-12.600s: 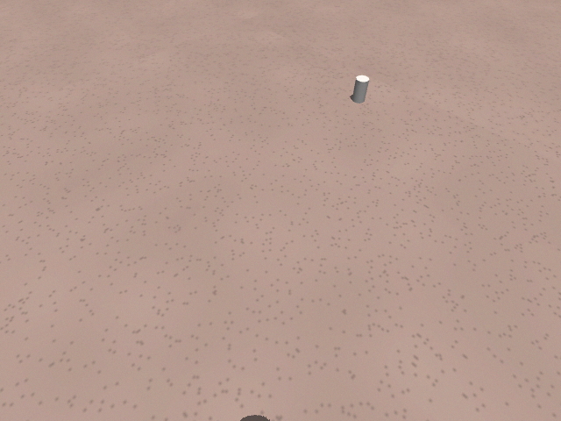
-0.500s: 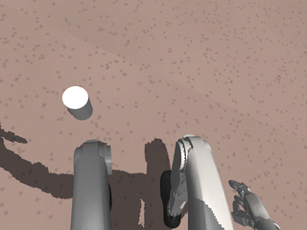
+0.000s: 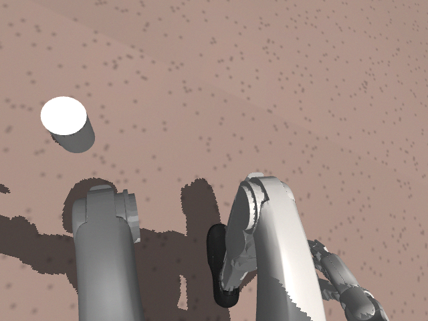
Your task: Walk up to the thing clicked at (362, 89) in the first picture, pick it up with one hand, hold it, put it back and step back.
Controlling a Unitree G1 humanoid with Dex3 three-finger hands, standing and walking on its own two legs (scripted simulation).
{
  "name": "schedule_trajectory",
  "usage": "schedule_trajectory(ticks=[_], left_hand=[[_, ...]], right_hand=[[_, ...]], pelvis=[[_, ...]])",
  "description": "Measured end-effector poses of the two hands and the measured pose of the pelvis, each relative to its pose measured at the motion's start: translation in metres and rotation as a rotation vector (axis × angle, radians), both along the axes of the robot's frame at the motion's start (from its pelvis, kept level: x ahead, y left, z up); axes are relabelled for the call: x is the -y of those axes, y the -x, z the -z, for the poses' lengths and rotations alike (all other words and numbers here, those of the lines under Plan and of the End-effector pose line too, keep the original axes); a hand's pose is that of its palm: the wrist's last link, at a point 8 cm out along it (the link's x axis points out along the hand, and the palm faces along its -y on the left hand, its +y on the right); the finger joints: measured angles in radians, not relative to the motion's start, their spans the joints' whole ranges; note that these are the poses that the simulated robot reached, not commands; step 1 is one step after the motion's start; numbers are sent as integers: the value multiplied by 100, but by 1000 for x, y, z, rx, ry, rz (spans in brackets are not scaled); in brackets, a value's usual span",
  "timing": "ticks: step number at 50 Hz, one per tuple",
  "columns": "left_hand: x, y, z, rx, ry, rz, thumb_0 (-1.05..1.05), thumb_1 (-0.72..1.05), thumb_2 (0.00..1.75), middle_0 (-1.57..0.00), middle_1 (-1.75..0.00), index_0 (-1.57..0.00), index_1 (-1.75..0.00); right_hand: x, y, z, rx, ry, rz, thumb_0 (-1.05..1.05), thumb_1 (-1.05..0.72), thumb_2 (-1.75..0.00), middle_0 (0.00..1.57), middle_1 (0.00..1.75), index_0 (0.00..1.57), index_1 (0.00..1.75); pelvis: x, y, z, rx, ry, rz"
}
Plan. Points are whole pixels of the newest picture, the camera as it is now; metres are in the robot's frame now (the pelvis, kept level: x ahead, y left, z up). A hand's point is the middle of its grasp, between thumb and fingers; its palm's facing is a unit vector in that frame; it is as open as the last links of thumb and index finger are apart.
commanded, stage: approach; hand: left
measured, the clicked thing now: (71, 127) +0.48 +0.25 -0.26
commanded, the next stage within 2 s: close in in 0.20 s
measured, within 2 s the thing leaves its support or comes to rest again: leaves its support in 1.92 s
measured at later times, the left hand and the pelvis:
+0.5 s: hand (27, 146) +0.42 +0.31 -0.20, palm faces +0.23 -0.97 +0.06, open 17.6 cm; pelvis -0.01 +0.02 -0.05, yaw -5 degrees
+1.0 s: hand (60, 136) +0.45 +0.26 -0.22, palm faces +0.27 -0.96 +0.00, open 17.2 cm; pelvis -0.02 +0.02 -0.05, yaw -8 degrees
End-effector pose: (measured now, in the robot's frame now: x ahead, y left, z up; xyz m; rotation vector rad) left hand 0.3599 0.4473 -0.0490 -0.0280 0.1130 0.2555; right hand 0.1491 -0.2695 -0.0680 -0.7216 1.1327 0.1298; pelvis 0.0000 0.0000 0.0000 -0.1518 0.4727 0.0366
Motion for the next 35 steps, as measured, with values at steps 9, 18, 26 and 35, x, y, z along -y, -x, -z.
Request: schedule_trajectory(ticks=[9, 18, 26, 35], left_hand=[[37, -11, 88, -11, 25, 45, -1, -61, 5, -5, -11, -6, -10], [62, -25, 125, 0, 22, 60, -1, -61, 6, -5, -12, -6, -11], [95, -28, 159, 5, 54, 8, -1, -61, 6, -4, -12, -6, -10], [116, -35, 171, 32, -3, -12, -1, -61, 9, -4, -13, -6, -10]], right_hand=[[-10, -4, 7, -66, 86, -92, 0, -91, -90, 20, 30, 20, 30], [-21, -7, 6, -91, 155, -189, 0, -91, -90, 20, 30, 20, 30], [-30, 0, -2, -108, 206, -262, 0, -91, -90, 20, 31, 20, 30], [-30, 28, -6, -204, 262, -277, 0, -91, -90, 20, 31, 20, 30]], pelvis=[[-5, 1, 23, 76, 44, 17], [-12, 6, 38, 154, 87, 34], [-16, 13, 47, 231, 123, 56], [-20, 20, 52, 285, 157, 67]])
